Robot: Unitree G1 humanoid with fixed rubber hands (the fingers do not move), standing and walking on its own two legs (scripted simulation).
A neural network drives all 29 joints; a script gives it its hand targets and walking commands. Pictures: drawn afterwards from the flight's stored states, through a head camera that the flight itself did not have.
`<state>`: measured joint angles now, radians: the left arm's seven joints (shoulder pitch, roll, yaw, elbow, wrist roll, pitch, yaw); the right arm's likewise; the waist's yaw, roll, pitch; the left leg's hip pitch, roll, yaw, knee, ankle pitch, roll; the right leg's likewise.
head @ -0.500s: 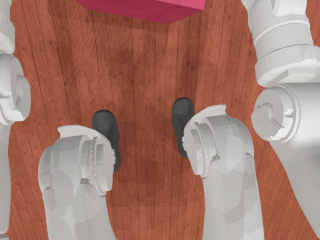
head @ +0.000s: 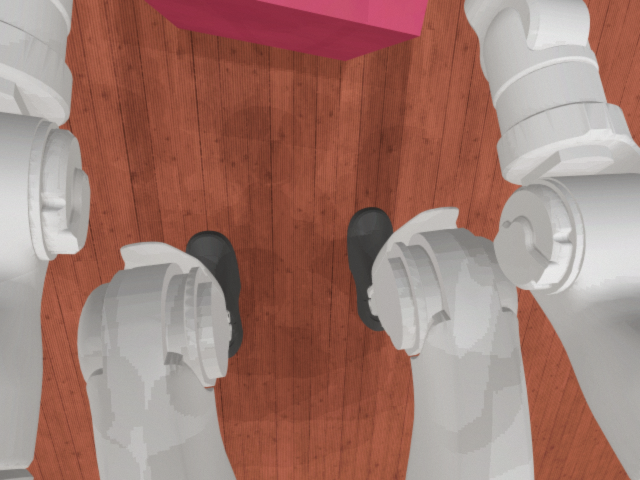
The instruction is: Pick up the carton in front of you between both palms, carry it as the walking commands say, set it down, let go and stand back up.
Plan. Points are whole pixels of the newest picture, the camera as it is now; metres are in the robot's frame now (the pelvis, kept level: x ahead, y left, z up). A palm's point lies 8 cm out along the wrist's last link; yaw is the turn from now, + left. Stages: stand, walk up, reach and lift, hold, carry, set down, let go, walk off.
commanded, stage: reach and lift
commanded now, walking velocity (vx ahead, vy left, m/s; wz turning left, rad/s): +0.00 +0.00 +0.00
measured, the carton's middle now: out of the picture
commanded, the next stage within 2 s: none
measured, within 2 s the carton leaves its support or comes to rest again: leaves its support in 0.40 s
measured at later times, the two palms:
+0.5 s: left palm out of the picture +0.59 +0.14 -0.16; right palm out of the picture +0.55 -0.15 -0.14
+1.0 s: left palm out of the picture +0.52 +0.15 +0.04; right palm out of the picture +0.50 -0.15 +0.04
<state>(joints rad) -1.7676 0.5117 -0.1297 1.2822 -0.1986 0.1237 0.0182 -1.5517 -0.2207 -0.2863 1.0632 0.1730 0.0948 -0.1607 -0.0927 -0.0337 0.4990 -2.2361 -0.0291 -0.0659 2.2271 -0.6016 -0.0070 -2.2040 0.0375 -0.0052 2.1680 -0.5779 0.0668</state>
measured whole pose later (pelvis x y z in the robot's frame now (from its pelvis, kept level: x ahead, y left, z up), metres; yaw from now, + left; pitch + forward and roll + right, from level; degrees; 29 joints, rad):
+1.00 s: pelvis -0.01 -0.01 +0.11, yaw +3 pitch +44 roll -2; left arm -1.30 0.10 0.43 0.83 0.29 0.41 -0.01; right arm -1.15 0.03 -0.61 0.59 -0.25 0.44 -0.07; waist -0.05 0.01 -0.07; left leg -2.10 -0.06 -0.07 1.77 -0.45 -0.03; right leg -2.07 0.05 0.04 1.75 -0.45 0.07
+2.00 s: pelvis +0.08 -0.01 +0.36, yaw +5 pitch +16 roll +0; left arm -0.43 -0.15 0.35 0.49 0.26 0.43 0.00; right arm -0.42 0.16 -0.37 0.48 -0.25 0.44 -0.01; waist -0.02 -0.01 -0.14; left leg -0.76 -0.03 -0.06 0.82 -0.33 -0.01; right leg -0.76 0.02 0.07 0.82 -0.33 0.02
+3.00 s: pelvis +0.10 -0.01 +0.41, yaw +5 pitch -5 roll +0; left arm -0.27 -0.16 0.24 0.29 0.29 0.66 -0.02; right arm -0.28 0.16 -0.25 0.30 -0.29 0.66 0.01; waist 0.00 0.00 0.03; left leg -0.10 -0.01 -0.06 0.38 -0.19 -0.01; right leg -0.10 0.01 0.07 0.38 -0.20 0.01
